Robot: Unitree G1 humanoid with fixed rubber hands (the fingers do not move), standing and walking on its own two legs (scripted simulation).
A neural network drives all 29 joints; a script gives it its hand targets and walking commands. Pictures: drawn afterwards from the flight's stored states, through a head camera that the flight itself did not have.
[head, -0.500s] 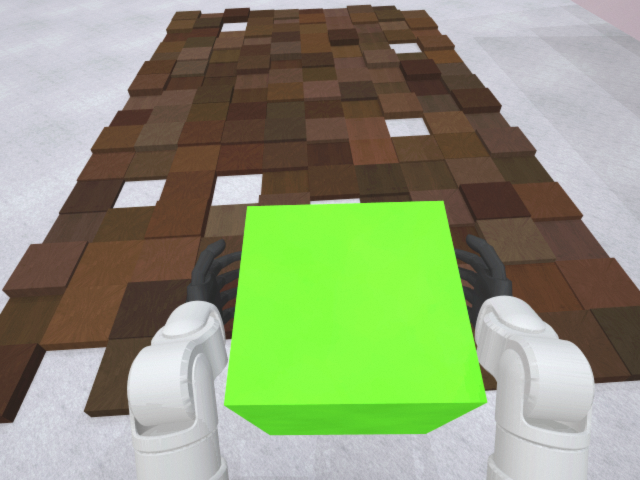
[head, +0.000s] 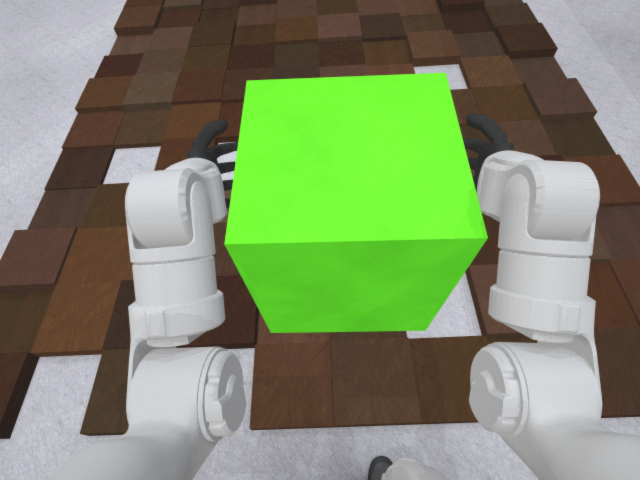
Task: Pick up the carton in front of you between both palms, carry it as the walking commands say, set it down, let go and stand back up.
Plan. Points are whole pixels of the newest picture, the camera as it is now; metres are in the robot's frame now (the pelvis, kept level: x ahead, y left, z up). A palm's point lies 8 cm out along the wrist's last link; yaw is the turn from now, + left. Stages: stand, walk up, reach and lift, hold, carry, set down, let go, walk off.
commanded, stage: carry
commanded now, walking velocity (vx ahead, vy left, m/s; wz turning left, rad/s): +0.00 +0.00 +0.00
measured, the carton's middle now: (346, 220) +0.40 +0.00 +0.08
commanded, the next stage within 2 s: none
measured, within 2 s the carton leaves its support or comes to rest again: neither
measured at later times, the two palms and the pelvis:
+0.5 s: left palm (198, 149) +0.49 +0.18 +0.12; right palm (439, 142) +0.48 -0.12 +0.12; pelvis +0.11 +0.03 +0.02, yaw +0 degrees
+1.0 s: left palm (181, 91) +0.56 +0.21 +0.16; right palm (417, 85) +0.55 -0.09 +0.15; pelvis +0.20 +0.05 +0.04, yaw +0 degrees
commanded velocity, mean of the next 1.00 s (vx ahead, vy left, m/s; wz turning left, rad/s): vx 0.00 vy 0.00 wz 0.00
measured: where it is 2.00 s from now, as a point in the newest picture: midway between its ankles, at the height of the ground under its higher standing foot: (328, 463)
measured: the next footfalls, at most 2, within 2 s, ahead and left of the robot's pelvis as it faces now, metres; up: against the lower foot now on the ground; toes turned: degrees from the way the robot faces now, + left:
left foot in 0.04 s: +0.03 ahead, +0.10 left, +0.01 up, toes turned +3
right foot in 0.54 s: +0.22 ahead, -0.04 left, +0.03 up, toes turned -5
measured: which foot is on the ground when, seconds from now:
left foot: up 0.00-0.02, down 0.04-0.62, up 0.64-0.80, down 0.82-1.00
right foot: down 0.00-0.36, up 0.38-0.52, down 0.54-1.00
